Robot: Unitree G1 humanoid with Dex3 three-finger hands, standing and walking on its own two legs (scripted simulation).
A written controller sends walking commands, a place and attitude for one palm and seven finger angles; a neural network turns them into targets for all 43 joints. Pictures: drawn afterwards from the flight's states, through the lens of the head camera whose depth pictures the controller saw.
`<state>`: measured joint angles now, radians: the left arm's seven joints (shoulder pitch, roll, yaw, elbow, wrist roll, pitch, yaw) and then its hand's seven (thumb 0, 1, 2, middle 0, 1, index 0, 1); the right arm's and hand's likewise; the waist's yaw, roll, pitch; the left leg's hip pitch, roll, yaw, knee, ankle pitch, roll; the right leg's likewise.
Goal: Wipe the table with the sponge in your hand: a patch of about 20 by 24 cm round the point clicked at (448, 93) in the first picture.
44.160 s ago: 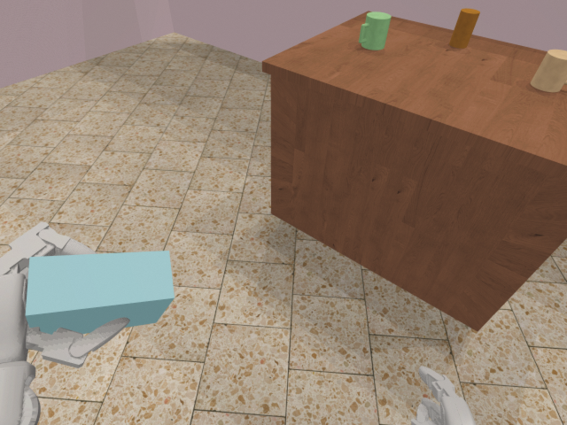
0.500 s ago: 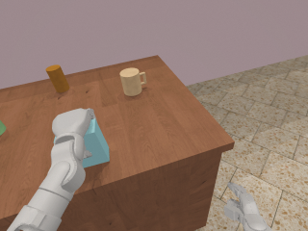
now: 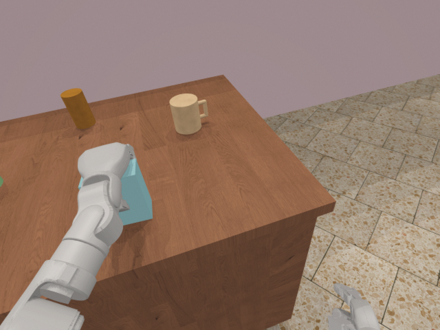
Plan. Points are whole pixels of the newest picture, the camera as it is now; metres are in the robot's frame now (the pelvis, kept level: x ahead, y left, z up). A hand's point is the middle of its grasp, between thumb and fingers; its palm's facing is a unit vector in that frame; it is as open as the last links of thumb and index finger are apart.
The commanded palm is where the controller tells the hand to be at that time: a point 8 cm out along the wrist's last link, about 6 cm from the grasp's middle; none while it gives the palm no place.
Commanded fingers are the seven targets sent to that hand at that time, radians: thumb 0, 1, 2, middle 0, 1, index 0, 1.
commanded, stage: wipe forward along the middle lane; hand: left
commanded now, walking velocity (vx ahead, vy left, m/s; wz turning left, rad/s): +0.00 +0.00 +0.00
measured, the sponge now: (122, 202) +0.34 +0.25 +0.07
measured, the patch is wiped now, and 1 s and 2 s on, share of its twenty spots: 1.00 1.00 1.00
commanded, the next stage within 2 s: slide back across to the first lane in 0.90 s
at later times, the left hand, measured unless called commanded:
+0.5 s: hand (116, 165) +0.40 +0.27 +0.13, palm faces -0.07 -0.02 -1.00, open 9.8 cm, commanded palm +0.38 +0.28 +0.16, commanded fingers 0.00 0.10 1.30 -1.20 -1.60 -1.20 -1.60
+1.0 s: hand (112, 149) +0.45 +0.30 +0.13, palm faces -0.12 -0.01 -0.99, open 9.8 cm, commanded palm +0.44 +0.30 +0.17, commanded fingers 0.00 0.10 1.30 -1.20 -1.60 -1.20 -1.60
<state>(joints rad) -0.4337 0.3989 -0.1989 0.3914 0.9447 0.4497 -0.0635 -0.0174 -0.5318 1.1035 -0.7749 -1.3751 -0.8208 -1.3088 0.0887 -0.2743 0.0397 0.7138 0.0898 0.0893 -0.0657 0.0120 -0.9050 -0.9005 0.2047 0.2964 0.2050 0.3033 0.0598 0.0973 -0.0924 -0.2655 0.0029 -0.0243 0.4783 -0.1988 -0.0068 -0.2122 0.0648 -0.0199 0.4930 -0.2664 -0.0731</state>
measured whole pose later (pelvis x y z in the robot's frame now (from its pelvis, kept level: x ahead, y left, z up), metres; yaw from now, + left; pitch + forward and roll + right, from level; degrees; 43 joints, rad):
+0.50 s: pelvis +0.00 +0.00 +0.00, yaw +0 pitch +3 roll +0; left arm -0.68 0.48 -0.12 0.79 0.97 0.27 -0.03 0.00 -0.55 1.13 -0.78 -1.38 -0.82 -1.32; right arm 0.21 -0.29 0.02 0.74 0.10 0.10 -0.07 0.01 -0.91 -0.90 0.20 0.30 0.20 0.30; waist 0.00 0.08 -0.10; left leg -0.37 0.02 -0.03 0.51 -0.20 0.01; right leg -0.31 0.08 -0.03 0.50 -0.25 -0.08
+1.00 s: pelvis +0.01 +0.01 +0.00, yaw -1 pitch +8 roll -1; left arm -0.84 0.56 -0.08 0.98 1.01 0.20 -0.04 0.01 -0.55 1.13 -0.78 -1.38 -0.82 -1.33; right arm 0.24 -0.30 0.00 0.73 0.09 0.11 -0.07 0.01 -0.91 -0.90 0.20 0.30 0.21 0.30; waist -0.04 0.07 -0.11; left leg -0.44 0.01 -0.02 0.52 -0.21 0.01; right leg -0.36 0.07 -0.01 0.47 -0.25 -0.05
